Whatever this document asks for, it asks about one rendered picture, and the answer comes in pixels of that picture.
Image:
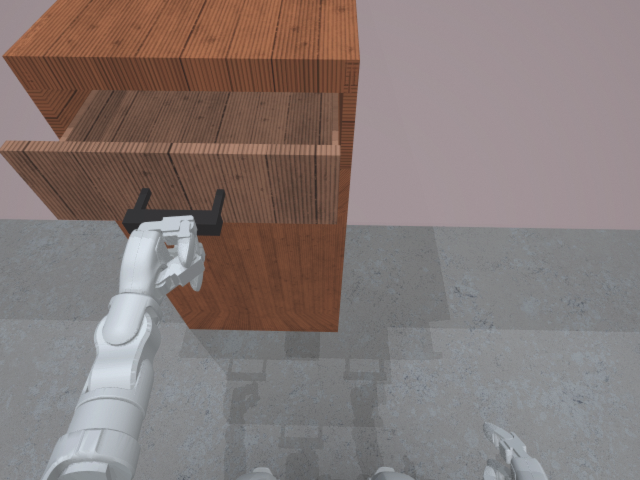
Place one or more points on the robot left hand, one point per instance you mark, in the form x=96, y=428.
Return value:
x=146, y=255

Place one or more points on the left robot forearm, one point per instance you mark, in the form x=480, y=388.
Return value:
x=102, y=439

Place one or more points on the cabinet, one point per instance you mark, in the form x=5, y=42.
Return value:
x=258, y=276

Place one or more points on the robot shin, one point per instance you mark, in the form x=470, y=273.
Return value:
x=262, y=469
x=383, y=469

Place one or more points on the drawer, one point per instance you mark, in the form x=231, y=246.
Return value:
x=275, y=154

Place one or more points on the robot right hand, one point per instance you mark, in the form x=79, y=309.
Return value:
x=513, y=451

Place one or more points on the handle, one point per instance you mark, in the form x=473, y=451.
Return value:
x=208, y=222

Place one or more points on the robot left shin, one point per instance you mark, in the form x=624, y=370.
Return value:
x=262, y=469

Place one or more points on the robot right shin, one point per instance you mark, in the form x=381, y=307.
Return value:
x=383, y=469

